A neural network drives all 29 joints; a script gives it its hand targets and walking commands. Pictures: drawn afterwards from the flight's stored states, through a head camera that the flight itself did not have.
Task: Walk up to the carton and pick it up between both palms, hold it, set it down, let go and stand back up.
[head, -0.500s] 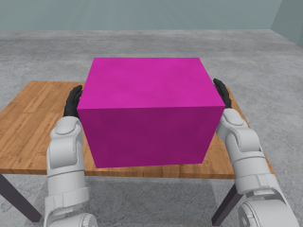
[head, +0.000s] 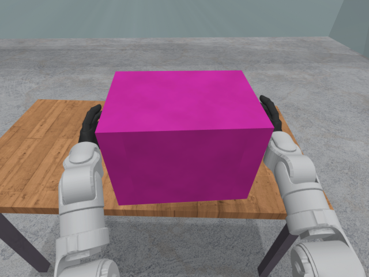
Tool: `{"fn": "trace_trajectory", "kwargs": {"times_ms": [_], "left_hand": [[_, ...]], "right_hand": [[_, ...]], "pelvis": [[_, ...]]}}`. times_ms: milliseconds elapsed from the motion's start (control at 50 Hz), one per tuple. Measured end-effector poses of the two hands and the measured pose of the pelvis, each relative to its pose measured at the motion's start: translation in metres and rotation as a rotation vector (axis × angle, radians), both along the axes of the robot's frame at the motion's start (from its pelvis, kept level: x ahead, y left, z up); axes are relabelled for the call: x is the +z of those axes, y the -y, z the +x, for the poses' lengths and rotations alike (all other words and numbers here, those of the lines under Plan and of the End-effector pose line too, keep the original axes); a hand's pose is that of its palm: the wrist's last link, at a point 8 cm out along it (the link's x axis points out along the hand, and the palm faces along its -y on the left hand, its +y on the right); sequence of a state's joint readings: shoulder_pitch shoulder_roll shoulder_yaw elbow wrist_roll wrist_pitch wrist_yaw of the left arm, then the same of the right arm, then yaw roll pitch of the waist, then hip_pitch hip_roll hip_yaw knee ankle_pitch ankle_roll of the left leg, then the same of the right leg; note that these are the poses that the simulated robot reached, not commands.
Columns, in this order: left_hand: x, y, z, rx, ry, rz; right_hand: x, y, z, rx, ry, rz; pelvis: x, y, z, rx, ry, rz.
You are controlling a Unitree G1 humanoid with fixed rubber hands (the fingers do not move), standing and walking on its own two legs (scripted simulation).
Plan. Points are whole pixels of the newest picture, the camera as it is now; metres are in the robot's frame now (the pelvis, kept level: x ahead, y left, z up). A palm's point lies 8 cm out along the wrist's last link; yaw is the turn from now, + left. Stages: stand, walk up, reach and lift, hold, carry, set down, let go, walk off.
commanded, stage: hold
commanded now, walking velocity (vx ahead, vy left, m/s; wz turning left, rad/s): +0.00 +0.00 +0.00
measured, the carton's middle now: (182, 135) +0.38 +0.01 +0.16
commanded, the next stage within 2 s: none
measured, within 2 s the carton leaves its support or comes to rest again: neither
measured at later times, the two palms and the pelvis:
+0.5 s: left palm (90, 144) +0.35 +0.19 +0.17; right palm (269, 132) +0.36 -0.18 +0.18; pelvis +0.00 +0.00 +0.00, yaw +0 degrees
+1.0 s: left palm (91, 143) +0.35 +0.19 +0.17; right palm (269, 130) +0.36 -0.18 +0.18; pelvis +0.00 +0.00 +0.00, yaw +0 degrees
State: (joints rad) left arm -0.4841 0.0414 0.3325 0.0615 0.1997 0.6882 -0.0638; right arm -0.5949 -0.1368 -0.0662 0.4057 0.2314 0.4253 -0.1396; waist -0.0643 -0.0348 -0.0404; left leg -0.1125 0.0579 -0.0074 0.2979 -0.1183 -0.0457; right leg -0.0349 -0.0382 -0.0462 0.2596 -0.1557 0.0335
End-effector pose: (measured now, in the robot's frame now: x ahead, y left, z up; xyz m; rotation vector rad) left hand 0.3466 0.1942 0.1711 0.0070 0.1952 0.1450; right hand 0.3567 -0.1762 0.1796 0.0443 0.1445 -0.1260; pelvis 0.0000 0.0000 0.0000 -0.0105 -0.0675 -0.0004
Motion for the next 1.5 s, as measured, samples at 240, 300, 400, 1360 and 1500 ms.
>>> {"fn": "trace_trajectory", "kwargs": {"times_ms": [240, 300, 400, 1360, 1500], "left_hand": [[-0.0022, -0.0007, 0.0012, -0.001, 0.0, -0.002], [-0.0022, -0.0006, 0.0014, -0.003, 0.0, -0.002], [-0.002, -0.0006, 0.0009, -0.003, 0.001, -0.004], [-0.0043, 0.0, 0.0022, -0.002, -0.007, -0.006], [-0.0033, 0.0007, 0.0019, -0.003, -0.006, -0.004]], "right_hand": [[0.0005, -0.0008, 0.0014, 0.0, 0.001, -0.003], [0.0007, -0.0007, 0.0011, -0.001, 0.001, -0.003], [0.0015, -0.0007, 0.0006, -0.001, 0.003, -0.006], [0.0015, -0.0002, 0.0023, -0.001, 0.0, -0.005], [0.0016, 0.0005, 0.0021, -0.001, 0.001, 0.0]], "pelvis": [[0.0, 0.0, 0.0012, 0.003, -0.003, -0.001], [0.0, -0.0002, 0.0015, 0.003, -0.002, -0.001], [-0.0001, -0.0004, 0.0012, 0.001, 0.0, -0.001], [-0.0003, -0.0006, -0.0003, 0.001, -0.007, -0.002], [-0.0002, -0.0003, -0.0008, 0.002, -0.008, -0.002]]}}
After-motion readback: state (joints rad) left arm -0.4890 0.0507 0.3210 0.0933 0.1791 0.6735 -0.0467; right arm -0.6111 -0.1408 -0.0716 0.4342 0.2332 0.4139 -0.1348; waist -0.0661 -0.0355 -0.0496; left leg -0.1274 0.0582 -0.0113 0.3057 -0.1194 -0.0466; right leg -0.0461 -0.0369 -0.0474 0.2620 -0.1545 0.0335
